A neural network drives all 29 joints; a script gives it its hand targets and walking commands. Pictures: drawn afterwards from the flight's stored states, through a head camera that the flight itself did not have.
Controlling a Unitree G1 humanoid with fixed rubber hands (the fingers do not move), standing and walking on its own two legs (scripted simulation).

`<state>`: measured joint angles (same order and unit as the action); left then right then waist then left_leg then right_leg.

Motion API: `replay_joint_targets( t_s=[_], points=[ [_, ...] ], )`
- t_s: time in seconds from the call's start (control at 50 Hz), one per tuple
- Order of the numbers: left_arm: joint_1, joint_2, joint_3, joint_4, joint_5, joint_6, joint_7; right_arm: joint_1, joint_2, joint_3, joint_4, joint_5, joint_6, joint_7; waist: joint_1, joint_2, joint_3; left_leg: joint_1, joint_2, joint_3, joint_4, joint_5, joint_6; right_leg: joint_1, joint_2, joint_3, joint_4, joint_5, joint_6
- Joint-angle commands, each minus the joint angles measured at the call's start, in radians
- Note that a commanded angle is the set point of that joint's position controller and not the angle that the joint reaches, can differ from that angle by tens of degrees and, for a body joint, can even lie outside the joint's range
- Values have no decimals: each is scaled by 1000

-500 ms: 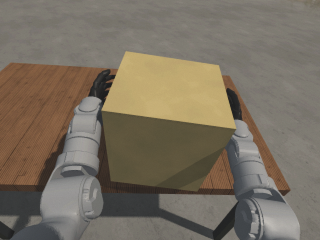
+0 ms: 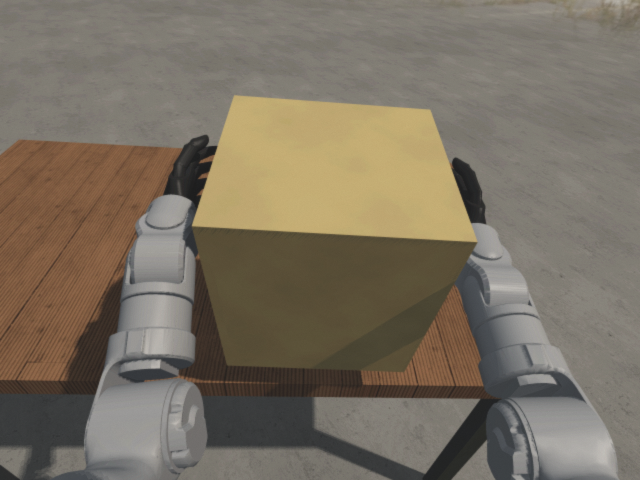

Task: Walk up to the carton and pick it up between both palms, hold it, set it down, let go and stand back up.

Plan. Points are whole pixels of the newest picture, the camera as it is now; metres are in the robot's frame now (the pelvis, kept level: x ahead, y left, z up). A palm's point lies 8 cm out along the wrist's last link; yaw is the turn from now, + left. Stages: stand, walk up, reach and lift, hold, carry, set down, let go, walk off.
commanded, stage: reach and lift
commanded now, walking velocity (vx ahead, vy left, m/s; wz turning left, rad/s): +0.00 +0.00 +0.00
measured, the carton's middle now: (324, 242) +0.41 -0.01 +0.13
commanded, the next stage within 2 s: hold in 1.90 s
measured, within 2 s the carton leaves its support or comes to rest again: neither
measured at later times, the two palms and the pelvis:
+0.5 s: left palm (161, 185) +0.37 +0.17 +0.24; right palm (479, 202) +0.36 -0.18 +0.23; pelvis -0.02 -0.01 +0.00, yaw +0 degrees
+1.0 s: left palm (161, 159) +0.37 +0.17 +0.27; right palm (495, 160) +0.37 -0.18 +0.28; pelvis +0.00 -0.01 +0.00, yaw -1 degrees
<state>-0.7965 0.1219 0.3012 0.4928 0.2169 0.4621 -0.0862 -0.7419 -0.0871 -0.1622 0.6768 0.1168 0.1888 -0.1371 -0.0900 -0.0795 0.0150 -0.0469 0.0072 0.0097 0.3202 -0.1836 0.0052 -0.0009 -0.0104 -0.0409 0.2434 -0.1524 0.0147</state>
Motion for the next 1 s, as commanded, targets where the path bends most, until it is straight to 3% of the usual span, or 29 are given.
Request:
replay_joint_targets(
  t_s=[0.0, 0.02, 0.08, 0.14, 0.18, 0.2, 0.22, 0.3, 0.34, 0.4, 0.42, 0.46, 0.5, 0.54, 0.56, 0.6, 0.66, 0.68, 0.72, 0.76, 0.8, 0.82, 0.84, 0.86, 0.88, 0.9, 0.94, 0.96, 0.98],
  points=[
    [-416, -486, -264, -76, -61, 43, -127, -601, 450, 339, -189, 76, 7, 109, 1, 76, -318, 133, -48, 45, -7, 341, -32, 119, 61, -26, 12, 314, 25],
    [-364, -478, -273, -104, -49, 62, -136, -591, 459, 360, -216, 104, 13, 104, -1, 70, -317, 118, -54, 46, -3, 366, -30, 140, 52, -26, 20, 367, 23],
    [-482, -522, -339, -240, -90, 73, -133, -683, 472, 382, -322, 132, 19, 92, -14, 102, -395, 161, -45, 38, 25, 410, -50, 129, 66, -32, 21, 348, 23],
    [-454, -492, -322, -197, -86, 101, -128, -653, 463, 394, -296, 150, 57, 84, -17, 93, -338, 131, -53, 39, 19, 367, -44, 123, 61, -25, 23, 344, 29],
    [-430, -484, -309, -203, -70, 124, -137, -636, 478, 386, -271, 145, 86, 81, -18, 75, -295, 101, -61, 38, -12, 253, -22, 96, 52, -18, 11, 267, 32],
    [-459, -489, -309, -224, -73, 126, -143, -665, 501, 383, -295, 155, 91, 81, -11, 70, -289, 83, -59, 43, -23, 209, -21, 76, 43, -22, 7, 227, 31],
    [-513, -506, -340, -288, -97, 124, -143, -691, 519, 389, -324, 154, 83, 84, -29, 96, -358, 113, -54, 36, -11, 249, -27, 91, 51, -22, 18, 260, 23],
    [-493, -488, -283, -191, -62, 155, -144, -712, 497, 370, -263, 157, 112, 90, 12, 89, -304, 80, -53, 47, -31, 170, -19, 62, 50, -15, 2, 158, 26],
    [-511, -493, -270, -188, -54, 167, -151, -712, 485, 338, -244, 139, 118, 96, 2, 85, -273, 40, -48, 51, -49, 101, -12, 37, 45, -18, -6, 60, 14],
    [-536, -524, -271, -206, -69, 178, -140, -790, 494, 342, -275, 149, 108, 109, 19, 73, -346, 59, -46, 45, -53, 141, -13, 41, 64, -18, -11, 71, 5],
    [-563, -535, -309, -236, -98, 175, -135, -810, 497, 352, -320, 157, 103, 113, -3, 54, -394, 72, -47, 44, -36, 178, -14, 61, 68, -27, -5, 105, 3],
    [-533, -524, -289, -182, -90, 202, -133, -785, 482, 346, -259, 167, 129, 111, -10, 81, -358, 87, -54, 49, -31, 195, -17, 45, 73, -20, -11, 125, 16],
    [-528, -489, -242, -126, -63, 216, -151, -752, 460, 308, -155, 147, 160, 114, 5, 79, -232, 20, -47, 50, -79, 46, -2, 0, 49, -9, -24, -12, 16],
    [-595, -510, -263, -135, -86, 222, -150, -840, 468, 306, -179, 168, 158, 120, 8, 96, -276, -8, -44, 40, -79, 24, -6, -8, 49, -14, -25, -37, 6],
    [-602, -503, -266, -150, -88, 222, -147, -808, 453, 291, -171, 163, 162, 120, -10, 90, -278, 10, -43, 49, -74, 42, -13, -14, 54, -16, -23, -30, 3],
    [-618, -507, -298, -197, -113, 221, -140, -859, 491, 331, -234, 191, 166, 116, -9, 78, -392, 44, -48, 46, -53, 117, -12, 40, 60, -16, -7, 72, 13],
    [-598, -503, -296, -188, -115, 247, -131, -859, 452, 344, -215, 229, 194, 108, -24, 108, -362, 52, -45, 33, -32, 185, -17, 44, 70, -2, -7, 117, 9],
    [-601, -497, -288, -208, -106, 250, -133, -856, 461, 350, -201, 241, 202, 108, -9, 117, -371, 53, -46, 23, -30, 192, -12, 41, 69, 0, -3, 131, 7],
    [-580, -508, -330, -279, -128, 266, -127, -839, 442, 388, -268, 277, 215, 100, -25, 125, -459, 119, -41, 23, 6, 331, -34, 89, 83, -8, 15, 256, 6],
    [-584, -487, -297, -240, -108, 280, -130, -836, 422, 374, -231, 281, 235, 96, -24, 144, -369, 78, -46, 27, -1, 301, -39, 83, 81, -1, 8, 228, 4],
    [-608, -497, -317, -295, -108, 290, -131, -829, 434, 388, -230, 295, 247, 98, -22, 135, -359, 64, -40, 13, -4, 311, -37, 91, 77, -2, 15, 245, 3],
    [-615, -489, -307, -310, -95, 297, -129, -839, 425, 395, -220, 309, 258, 104, 0, 142, -358, 65, -32, 10, -3, 328, -39, 86, 86, -4, 18, 236, -5],
    [-622, -472, -310, -310, -100, 302, -132, -835, 420, 393, -216, 312, 269, 105, -14, 127, -385, 76, -33, 10, -1, 310, -35, 82, 81, 3, 11, 229, -1],
    [-622, -473, -313, -295, -117, 306, -133, -852, 409, 399, -226, 324, 270, 107, -18, 141, -383, 63, -47, 23, 0, 316, -36, 98, 77, 16, 16, 250, 4],
    [-619, -460, -306, -327, -116, 300, -136, -864, 431, 408, -283, 321, 268, 100, 0, 104, -419, 57, -49, 24, 6, 316, -25, 124, 81, 5, 27, 272, 7],
    [-652, -470, -326, -361, -124, 298, -131, -915, 441, 415, -301, 325, 268, 97, -5, 128, -462, 53, -48, 19, 5, 319, -34, 138, 81, 19, 22, 277, -1],
    [-646, -475, -320, -327, -130, 300, -129, -905, 438, 408, -291, 331, 281, 95, -20, 117, -413, 43, -44, 9, 5, 301, -30, 124, 77, 11, 16, 283, 5],
    [-660, -462, -312, -327, -127, 307, -132, -906, 449, 420, -275, 331, 290, 95, 7, 107, -385, 21, -45, 17, -1, 277, -22, 125, 73, 22, 22, 267, 16],
    [-660, -456, -315, -298, -132, 315, -135, -897, 448, 411, -252, 334, 300, 97, -5, 110, -362, 7, -48, 20, -18, 254, -22, 116, 69, 22, 15, 257, 17]
  ],
)
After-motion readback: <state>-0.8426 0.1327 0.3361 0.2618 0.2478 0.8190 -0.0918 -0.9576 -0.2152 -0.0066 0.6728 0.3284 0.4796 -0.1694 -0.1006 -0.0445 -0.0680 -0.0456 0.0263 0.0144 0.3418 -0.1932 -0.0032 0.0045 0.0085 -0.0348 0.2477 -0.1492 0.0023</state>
